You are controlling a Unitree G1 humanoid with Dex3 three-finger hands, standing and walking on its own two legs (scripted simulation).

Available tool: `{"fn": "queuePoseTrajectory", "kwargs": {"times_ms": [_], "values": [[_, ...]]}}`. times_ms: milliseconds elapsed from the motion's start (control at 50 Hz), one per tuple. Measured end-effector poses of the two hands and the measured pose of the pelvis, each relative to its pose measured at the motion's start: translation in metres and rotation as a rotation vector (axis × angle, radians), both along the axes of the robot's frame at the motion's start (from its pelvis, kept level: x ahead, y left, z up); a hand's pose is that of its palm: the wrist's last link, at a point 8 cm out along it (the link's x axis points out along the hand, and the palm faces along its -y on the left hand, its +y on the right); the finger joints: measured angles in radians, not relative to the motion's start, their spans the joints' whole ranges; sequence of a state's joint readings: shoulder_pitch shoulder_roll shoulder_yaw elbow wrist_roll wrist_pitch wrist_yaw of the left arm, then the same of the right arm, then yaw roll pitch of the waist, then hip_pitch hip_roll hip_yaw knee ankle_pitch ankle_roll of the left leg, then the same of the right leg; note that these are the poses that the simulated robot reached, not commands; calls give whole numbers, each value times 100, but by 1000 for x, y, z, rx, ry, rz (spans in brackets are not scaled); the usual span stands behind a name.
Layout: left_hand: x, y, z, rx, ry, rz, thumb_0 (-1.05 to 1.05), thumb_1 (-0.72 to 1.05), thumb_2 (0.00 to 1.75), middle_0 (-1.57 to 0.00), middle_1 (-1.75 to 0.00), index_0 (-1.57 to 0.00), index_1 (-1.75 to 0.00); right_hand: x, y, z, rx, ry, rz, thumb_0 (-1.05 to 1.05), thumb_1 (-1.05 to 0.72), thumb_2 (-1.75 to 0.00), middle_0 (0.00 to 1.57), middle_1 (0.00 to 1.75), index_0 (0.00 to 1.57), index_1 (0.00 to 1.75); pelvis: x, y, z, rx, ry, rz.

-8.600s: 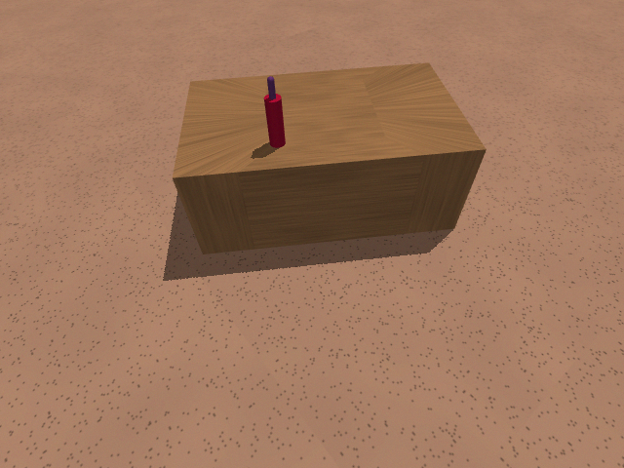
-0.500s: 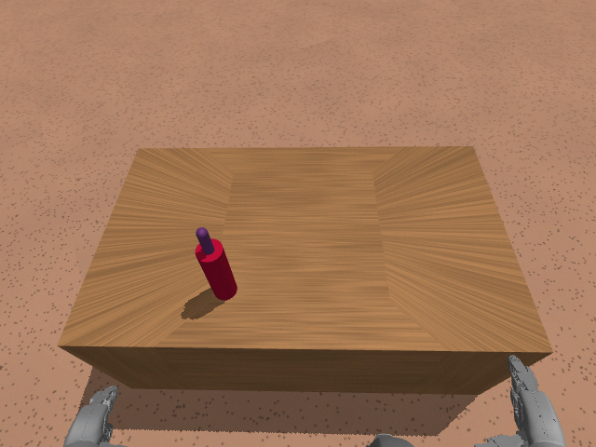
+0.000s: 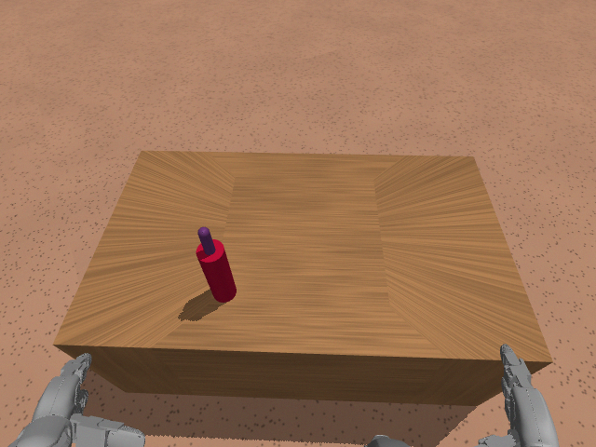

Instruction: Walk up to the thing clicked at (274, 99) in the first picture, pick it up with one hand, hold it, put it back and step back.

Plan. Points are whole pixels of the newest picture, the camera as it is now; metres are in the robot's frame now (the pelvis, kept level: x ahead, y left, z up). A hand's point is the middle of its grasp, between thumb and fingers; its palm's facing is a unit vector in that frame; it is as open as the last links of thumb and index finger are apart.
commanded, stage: go down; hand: left
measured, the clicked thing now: (215, 264) +0.49 +0.19 -0.19
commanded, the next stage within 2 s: approach in 1.44 s
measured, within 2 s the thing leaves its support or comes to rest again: neither
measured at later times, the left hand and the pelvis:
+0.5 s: hand (71, 309) +0.31 +0.33 +0.01, palm faces +0.15 -0.97 -0.18, open 17.1 cm; pelvis -0.02 +0.00 +0.00, yaw -1 degrees
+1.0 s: hand (52, 261) +0.36 +0.36 +0.04, palm faces +0.16 -0.98 -0.11, open 17.2 cm; pelvis -0.02 +0.00 -0.01, yaw -1 degrees
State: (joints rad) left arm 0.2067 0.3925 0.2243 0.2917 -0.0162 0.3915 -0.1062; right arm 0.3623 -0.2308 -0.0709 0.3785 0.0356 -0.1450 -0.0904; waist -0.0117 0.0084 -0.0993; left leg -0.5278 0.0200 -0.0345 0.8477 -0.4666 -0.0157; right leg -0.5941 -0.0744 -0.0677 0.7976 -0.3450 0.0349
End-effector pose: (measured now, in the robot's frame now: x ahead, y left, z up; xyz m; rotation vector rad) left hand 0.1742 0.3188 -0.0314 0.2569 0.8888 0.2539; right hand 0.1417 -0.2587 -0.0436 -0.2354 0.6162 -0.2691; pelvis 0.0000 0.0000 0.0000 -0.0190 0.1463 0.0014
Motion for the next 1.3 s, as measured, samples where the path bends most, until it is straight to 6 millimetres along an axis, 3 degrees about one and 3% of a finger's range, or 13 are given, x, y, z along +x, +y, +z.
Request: {"fn": "queuePoseTrajectory", "kwargs": {"times_ms": [200, 380, 520, 760, 1080, 1300], "values": [[58, 36, 35, -42, -167, -2, -1, -43, 9, -7, -4, -6, -5, -8, 3, 11, -9, -53, 6, -1, 54, -5, 5, 5, 6, 5, -5, 0, 1, -4, -10, -4], [88, 53, 47, -94, -250, -36, -1, -44, 6, -7, -3, -7, -3, -31, -4, 1, -17, 15, 4, -1, 54, -5, 5, 5, 6, 5, -14, 3, 0, -1, 4, -23], [109, 61, 60, -105, -351, -51, -1, -46, 5, -6, -3, -7, -3, -35, -6, -2, -31, 41, 10, -1, 55, -5, 5, 5, 6, 5, -20, 1, -1, 1, 16, -25], [133, 78, 80, -126, -458, -58, -1, -46, 5, -6, -2, -6, -2, -32, -2, -3, -43, 63, 29, -1, 54, -5, 5, 5, 6, 5, -22, -1, -1, 1, 52, -20], [164, 88, 92, -144, -546, -75, -1, -48, 6, -6, -2, -6, -3, -22, 3, -2, -60, 71, 37, -1, 54, -5, 5, 5, 6, 5, -13, 1, -6, -9, 101, -21], [173, 92, 93, -160, -569, -78, -1, -49, 6, -6, -3, -6, -3, -14, 6, -2, -63, 78, 37, -1, 53, -5, 5, 5, 6, 5, -4, 5, -7, -15, 113, -20]]}}
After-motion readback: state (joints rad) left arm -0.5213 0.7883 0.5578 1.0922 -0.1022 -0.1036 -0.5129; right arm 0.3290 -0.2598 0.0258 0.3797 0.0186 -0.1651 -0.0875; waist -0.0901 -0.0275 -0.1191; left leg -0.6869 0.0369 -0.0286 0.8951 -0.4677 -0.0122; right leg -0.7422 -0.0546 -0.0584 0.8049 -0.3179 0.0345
